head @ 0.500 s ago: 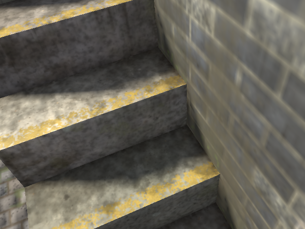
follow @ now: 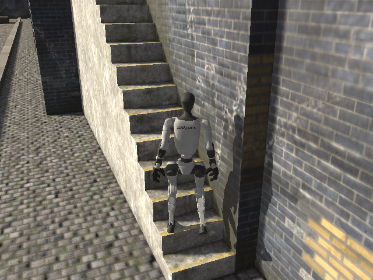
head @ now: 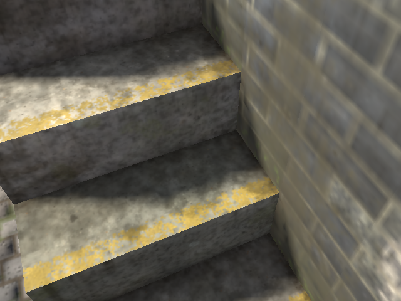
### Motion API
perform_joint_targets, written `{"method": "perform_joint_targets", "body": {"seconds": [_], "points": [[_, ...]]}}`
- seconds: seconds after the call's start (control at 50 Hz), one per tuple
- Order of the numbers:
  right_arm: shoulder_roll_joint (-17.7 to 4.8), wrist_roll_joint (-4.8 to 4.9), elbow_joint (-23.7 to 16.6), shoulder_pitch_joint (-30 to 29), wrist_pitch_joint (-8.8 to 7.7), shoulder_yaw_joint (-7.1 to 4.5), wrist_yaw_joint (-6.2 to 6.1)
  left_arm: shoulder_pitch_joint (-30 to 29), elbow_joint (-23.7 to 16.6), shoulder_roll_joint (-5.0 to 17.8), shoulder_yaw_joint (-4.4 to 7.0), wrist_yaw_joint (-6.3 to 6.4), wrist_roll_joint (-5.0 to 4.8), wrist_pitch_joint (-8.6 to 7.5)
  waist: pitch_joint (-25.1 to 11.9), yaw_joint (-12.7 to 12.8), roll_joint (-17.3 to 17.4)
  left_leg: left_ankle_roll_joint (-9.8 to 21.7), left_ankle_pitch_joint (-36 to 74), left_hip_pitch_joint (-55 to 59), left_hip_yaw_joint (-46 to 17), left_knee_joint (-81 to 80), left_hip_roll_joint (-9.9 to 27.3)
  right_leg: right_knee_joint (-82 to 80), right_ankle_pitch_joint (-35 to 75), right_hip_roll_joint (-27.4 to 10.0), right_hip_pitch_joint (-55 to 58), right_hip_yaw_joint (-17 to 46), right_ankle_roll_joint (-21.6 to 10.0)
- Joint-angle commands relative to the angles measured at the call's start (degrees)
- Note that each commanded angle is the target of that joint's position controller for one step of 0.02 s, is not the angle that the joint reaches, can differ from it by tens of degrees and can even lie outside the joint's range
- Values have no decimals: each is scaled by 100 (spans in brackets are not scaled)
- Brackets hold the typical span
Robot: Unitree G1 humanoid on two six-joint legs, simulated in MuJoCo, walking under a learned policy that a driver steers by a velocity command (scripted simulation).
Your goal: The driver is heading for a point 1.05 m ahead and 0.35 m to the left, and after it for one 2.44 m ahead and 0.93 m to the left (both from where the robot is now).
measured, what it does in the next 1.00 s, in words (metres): steps on the spot: right foot 0.21 m lower, then left foot 0.21 m higher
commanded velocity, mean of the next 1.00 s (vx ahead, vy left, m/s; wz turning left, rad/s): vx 0.70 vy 0.00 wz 0.00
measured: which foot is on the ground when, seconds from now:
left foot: down 0.00-0.10, up 0.12-0.56, down 0.58-1.00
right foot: up 0.00-0.10, down 0.12-0.54, up 0.56-1.00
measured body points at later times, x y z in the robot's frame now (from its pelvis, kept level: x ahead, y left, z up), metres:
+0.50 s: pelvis +0.00 +0.00 -0.10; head +0.04 -0.02 +0.35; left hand +0.00 +0.23 -0.24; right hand +0.26 -0.16 -0.18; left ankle +0.06 +0.09 -0.63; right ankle -0.08 -0.15 -0.86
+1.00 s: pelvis +0.05 -0.01 +0.05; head +0.04 -0.02 +0.50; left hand +0.21 +0.19 -0.06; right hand +0.06 -0.27 -0.10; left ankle +0.06 +0.12 -0.69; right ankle +0.11 -0.15 -0.57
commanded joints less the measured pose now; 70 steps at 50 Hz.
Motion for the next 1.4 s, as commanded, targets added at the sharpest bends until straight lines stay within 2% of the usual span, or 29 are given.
{"method": "perform_joint_targets", "body": {"seconds": [0.02,0.1,0.14,0.16,0.2,0.22,0.24,0.28,0.3,0.36,0.42,0.46,0.5,0.54,0.58,0.6,0.62,0.68,0.76,0.88,0.96,1.02,1.04,1.08,1.1,1.12,1.16,1.22,1.4], "points": [[-512,-116,-455,-550,107,-31,-47,899,-113,158,-54,-108,-137,-47,-27,455,449,975,1695,132,-1420,-321,864,-2995,223,-399,215,-159,-179],[200,-29,-578,-365,508,72,-204,1752,704,-137,-310,38,-396,-83,-395,505,-187,578,867,-373,-347,2777,-419,-7344,4560,-629,2624,-1222,15],[988,314,-646,-579,477,192,86,1343,653,138,-529,8,40,-401,-667,399,-474,196,-1184,-3023,-797,8083,-1112,-5317,5816,-1096,3323,-794,157],[1232,305,-1058,-88,240,261,112,1242,434,457,-440,-89,208,-540,-573,-33,-1053,18,-701,-3757,-926,9128,-814,-4788,6623,-2112,3202,40,-252],[702,-52,-1875,-1272,102,315,198,489,377,672,-250,-187,158,-510,196,-378,-854,251,-556,-5825,-572,9457,-529,-5159,3918,-2028,3604,-396,-831],[616,-63,-1986,-1832,75,365,239,568,650,96,-380,-163,112,-414,82,-84,-250,408,-356,-5648,-20,9004,-538,-5487,3286,-1256,3444,-1031,-237],[282,-40,-2740,-2237,168,354,369,1247,520,1071,-18,179,-177,-773,890,82,-2857,295,-850,-5953,-318,8413,615,-7300,1497,-3204,2809,1975,-1492],[-52,-62,-2760,-2603,375,178,408,1149,931,568,-125,289,-101,-875,1530,72,-1152,464,-869,-6359,-1592,8777,702,-7401,-1623,-2920,2806,1574,-1631],[19,157,-2517,-2258,412,213,453,1149,838,508,-153,242,-198,-746,1326,30,-528,535,-723,-5994,-480,8259,464,-7580,-1874,-2312,2816,653,-1446],[679,182,-2764,-2418,464,452,522,1172,938,265,-178,212,-229,-691,1124,18,-368,769,-560,-4633,581,7150,793,-8166,-45,-1520,2221,-691,-1260],[680,350,-2398,-976,423,556,462,-208,243,464,-221,132,-458,-807,-167,-744,-206,986,-442,-838,1093,4446,357,-7106,6742,-1156,1063,-2145,-974],[353,344,-2234,-492,418,393,245,593,187,849,-102,-17,-565,-956,-1469,-542,-358,1079,-1274,375,839,3654,-258,-5324,9975,-1582,1562,-1562,-1284],[-1,277,-1956,346,499,241,104,189,-74,1248,75,-268,-636,-1085,-2536,-666,-566,946,-1216,1075,455,2762,-428,-4229,8559,-1600,1658,-1321,-1545],[-290,229,-1354,1275,501,38,88,-1065,-542,953,34,-515,-504,-1123,-2011,-908,-164,707,-971,1945,101,1804,-572,-3645,6182,-1538,67,-867,-1942],[-506,-54,-1075,683,459,-160,135,-1693,-1062,-364,-234,-516,-2,-848,-974,-547,823,1023,-2218,940,-1325,-141,-412,256,1634,-143,-1396,-171,-1865],[-720,-300,-1205,339,365,-250,241,-2567,-1630,-1196,-395,-350,144,-776,-541,-716,928,1151,-3002,279,-3158,-1053,331,3351,640,689,-2667,1303,-1500],[-792,-282,-1247,-362,337,-277,273,-2561,-2253,-1579,-467,-151,299,-663,-888,-108,1301,925,-4229,228,-4705,-2264,1074,4728,826,944,-3894,2032,-1254],[122,37,-567,-530,36,5,329,-1239,-2062,-863,-414,22,267,-565,-72,809,211,549,-3058,-1009,-4017,-2763,1233,5391,1164,795,-3835,1131,-403],[-546,124,-217,-211,-437,-199,264,-1356,-1755,-140,-129,-11,-18,-334,126,621,-142,892,-1908,-1032,-2731,-2961,1302,4597,1422,551,-3304,575,-38],[-796,228,174,780,-629,-491,154,-1771,-1320,-237,-13,-236,-204,-417,76,-10,301,1084,-1651,991,-2005,-3476,1485,2612,1212,109,-3625,-271,-199],[-705,133,37,409,-582,-503,-49,-1511,-993,-343,-171,-360,-207,-424,-100,236,782,860,-1020,1192,-1210,-3630,1309,188,780,-223,-2184,-521,-268],[-703,49,71,392,-300,-422,-6,-492,-462,-211,-214,-211,-632,-415,-18,381,1128,1182,-436,418,-705,-3484,946,-3407,-1051,244,574,-1712,-241],[-733,57,39,152,-213,-413,-86,522,-133,-154,-146,-52,-772,-449,-219,939,1566,1216,166,260,-769,-2775,1005,-4376,-207,-94,1733,-1188,-291],[193,260,8,372,-109,-144,114,625,317,-291,-319,1,-531,-634,-394,582,184,827,1089,752,-453,-208,547,-5777,610,-127,1829,-1049,128],[547,338,-104,621,-103,-51,200,774,337,-220,-383,-23,-383,-694,-592,208,-81,365,573,-6,-924,720,277,-5472,1393,-1091,2341,564,322],[754,416,-174,1500,-94,0,373,226,101,415,-255,89,-47,-563,-736,-380,-1716,-30,865,-590,-975,601,311,-6414,527,-2492,2123,3142,-470],[138,175,-29,742,38,-141,360,-180,166,285,-278,58,-145,-616,-67,-247,-168,-254,793,-497,-1117,2406,323,-6563,-763,-2304,834,2595,-730],[-47,161,161,809,283,-151,348,-335,314,276,-327,-22,-302,-678,156,-415,-129,-251,888,-154,-1052,3108,187,-6065,163,-1605,244,634,-503],[83,214,142,308,331,-27,244,562,60,-48,-280,398,-242,-318,-495,257,-1886,-26,745,1092,244,-1845,-26,-5478,-220,-1234,1556,422,-683]]}}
